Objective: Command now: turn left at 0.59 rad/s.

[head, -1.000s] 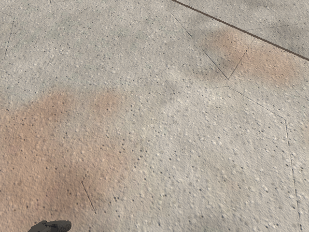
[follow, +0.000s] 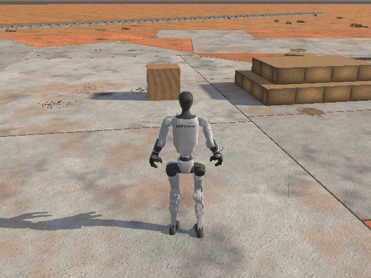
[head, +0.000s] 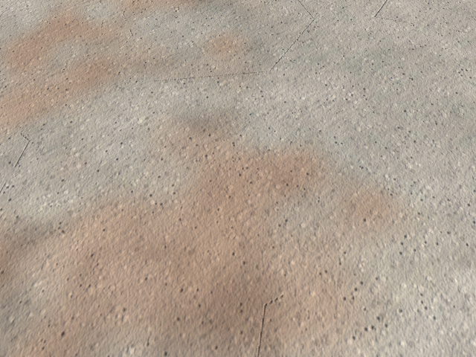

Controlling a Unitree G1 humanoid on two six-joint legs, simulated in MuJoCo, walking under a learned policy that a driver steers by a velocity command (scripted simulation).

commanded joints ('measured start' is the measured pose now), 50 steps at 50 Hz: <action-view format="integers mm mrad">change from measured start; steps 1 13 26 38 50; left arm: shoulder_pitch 63 19 57 172 288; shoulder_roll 245 147 89 75 111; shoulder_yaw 63 23 -20 -8 -23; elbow -46 -56 29 95 89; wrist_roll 25 6 20 -15 5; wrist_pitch -4 15 1 -79 -90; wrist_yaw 11 21 17 -39 -9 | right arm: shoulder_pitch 36 -20 25 26 -5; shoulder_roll -74 -36 -54 -110 -26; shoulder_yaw -23 -3 16 -11 -1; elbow -81 -51 32 51 35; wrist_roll -1 -11 -40 8 -7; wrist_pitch -13 -11 -53 -73 -130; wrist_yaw -3 0 12 11 31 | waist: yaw -25 51 28 77 68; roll -205 -218 92 85 -97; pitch -130 -97 -52 -25 30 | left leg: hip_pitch -156 -19 162 56 -429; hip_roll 4 99 196 270 206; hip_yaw -28 161 17 -35 166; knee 187 216 -197 -271 432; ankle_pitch -306 -259 -49 -223 96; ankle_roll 25 -108 47 151 -11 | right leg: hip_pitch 237 189 94 150 314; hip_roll -332 -266 -84 -26 -242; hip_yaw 300 77 -84 -161 127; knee -194 -157 -56 9 -377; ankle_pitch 278 422 68 78 192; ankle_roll -174 -253 23 -77 -212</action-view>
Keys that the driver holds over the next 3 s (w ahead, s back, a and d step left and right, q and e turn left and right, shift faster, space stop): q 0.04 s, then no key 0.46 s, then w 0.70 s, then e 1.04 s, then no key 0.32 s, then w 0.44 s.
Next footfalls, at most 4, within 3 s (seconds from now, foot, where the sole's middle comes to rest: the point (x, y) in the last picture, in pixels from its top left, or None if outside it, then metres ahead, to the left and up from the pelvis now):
0.36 left None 0.01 0.14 -0.77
0.80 right None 0.11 -0.10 -0.77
1.30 left None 0.45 0.15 -0.77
1.76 right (290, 355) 0.46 -0.11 -0.77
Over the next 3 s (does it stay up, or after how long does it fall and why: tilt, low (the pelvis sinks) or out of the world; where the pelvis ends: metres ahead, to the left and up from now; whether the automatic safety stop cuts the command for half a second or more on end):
stays up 0.52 0.00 0.00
